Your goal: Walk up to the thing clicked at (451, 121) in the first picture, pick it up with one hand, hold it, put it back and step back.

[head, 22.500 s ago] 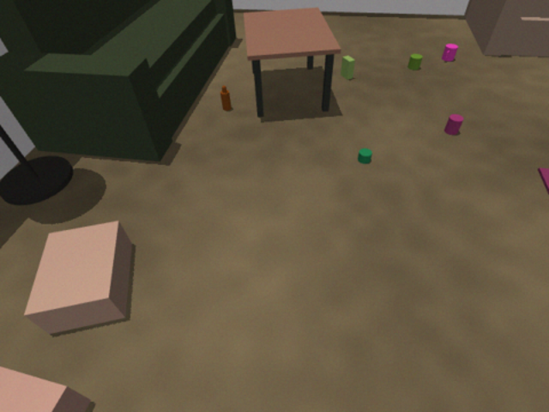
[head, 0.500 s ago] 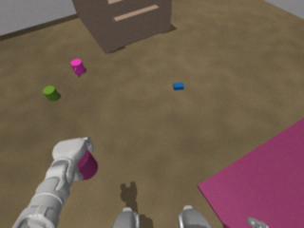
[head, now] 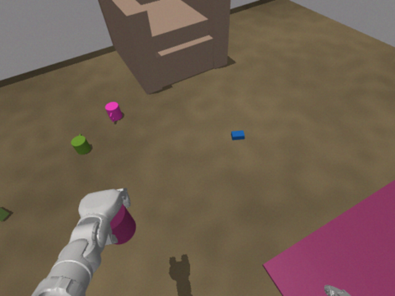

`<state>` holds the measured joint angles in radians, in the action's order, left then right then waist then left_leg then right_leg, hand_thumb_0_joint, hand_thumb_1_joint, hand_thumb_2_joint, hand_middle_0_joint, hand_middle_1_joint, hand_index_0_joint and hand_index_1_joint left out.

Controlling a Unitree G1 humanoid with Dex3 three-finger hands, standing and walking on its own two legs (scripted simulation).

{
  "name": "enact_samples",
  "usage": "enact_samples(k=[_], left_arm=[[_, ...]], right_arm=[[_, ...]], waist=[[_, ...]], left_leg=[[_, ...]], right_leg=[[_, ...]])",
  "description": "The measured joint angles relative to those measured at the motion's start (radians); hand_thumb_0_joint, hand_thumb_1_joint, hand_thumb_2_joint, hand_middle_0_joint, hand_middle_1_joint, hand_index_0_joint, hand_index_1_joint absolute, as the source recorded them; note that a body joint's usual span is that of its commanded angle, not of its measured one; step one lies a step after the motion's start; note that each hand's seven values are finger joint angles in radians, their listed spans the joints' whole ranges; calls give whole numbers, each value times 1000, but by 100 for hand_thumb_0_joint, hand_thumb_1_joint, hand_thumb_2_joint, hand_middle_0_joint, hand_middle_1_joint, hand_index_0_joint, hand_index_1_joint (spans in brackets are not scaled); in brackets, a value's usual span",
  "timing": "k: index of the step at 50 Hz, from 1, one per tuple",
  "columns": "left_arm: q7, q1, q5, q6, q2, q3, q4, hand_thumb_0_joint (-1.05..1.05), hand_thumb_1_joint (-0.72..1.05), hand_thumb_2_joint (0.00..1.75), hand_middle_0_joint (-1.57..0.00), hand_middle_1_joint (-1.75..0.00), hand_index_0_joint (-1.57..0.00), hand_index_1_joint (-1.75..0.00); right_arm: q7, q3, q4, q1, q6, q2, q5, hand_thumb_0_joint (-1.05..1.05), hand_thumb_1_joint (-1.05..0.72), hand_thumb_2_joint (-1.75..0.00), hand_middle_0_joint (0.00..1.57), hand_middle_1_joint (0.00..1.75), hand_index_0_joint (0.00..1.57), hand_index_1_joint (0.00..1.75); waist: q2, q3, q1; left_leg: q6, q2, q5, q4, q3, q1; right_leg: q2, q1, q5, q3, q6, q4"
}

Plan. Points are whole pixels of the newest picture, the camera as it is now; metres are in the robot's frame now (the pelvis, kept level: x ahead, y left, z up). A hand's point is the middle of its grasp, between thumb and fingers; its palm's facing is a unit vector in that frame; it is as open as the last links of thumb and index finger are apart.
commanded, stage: hold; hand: left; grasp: from above
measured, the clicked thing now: (115, 222) +0.33 +0.22 -0.11
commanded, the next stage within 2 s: crouch in 1.82 s
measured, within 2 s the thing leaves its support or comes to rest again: neither
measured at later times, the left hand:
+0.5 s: hand (105, 218) +0.31 +0.22 -0.03, palm faces -0.43 -0.06 -0.90, open 10.3 cm
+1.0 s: hand (104, 221) +0.29 +0.21 -0.01, palm faces -0.42 -0.06 -0.90, open 10.3 cm
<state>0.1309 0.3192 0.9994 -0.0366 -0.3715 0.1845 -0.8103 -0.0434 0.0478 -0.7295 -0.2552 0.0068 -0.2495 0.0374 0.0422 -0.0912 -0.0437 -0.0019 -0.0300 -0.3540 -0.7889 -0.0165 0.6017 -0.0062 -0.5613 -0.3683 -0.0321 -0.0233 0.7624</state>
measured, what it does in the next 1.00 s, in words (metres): stands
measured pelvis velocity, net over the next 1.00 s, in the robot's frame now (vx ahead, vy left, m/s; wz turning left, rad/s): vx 0.00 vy -0.01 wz -0.01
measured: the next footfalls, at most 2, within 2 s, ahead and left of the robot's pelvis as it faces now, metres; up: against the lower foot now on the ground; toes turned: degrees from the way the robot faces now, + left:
none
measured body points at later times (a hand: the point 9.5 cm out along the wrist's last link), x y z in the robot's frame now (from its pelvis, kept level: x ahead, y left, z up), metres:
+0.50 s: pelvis +0.00 +0.00 +0.02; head +0.02 -0.02 +0.46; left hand +0.33 +0.22 +0.03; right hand +0.13 -0.26 -0.10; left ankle +0.02 +0.12 -0.71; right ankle +0.01 -0.14 -0.71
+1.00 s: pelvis +0.00 -0.01 +0.02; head +0.01 -0.04 +0.47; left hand +0.31 +0.21 +0.05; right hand +0.14 -0.26 -0.09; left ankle +0.02 +0.12 -0.71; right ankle +0.01 -0.14 -0.71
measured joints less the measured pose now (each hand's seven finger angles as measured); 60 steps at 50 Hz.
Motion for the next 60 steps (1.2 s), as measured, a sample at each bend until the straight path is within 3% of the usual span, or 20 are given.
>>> enact_samples(k=[31, 60], left_arm=[[-140, -72, -6, 3, -14, 17, 181, 0, -9, 73, -58, -82, -57, -84], [-187, -106, -18, -3, -18, 25, 265, 0, -8, 72, -57, -83, -57, -84]], right_arm=[[1, -11, 52, 39, 40, -8, 20, 1, -91, -90, 20, 30, 20, 30], [-11, -22, 65, 66, 47, -8, 32, 1, -91, -90, 20, 30, 20, 30]], waist=[[14, 31, 41], [20, 61, 57]], left_leg=[[3, 5, 65, 162, -18, -183], [8, 6, 113, 262, -20, -284]], right_leg=[[6, 163, 56, -16, 4, -134], [6, 256, 95, -18, 9, -217]])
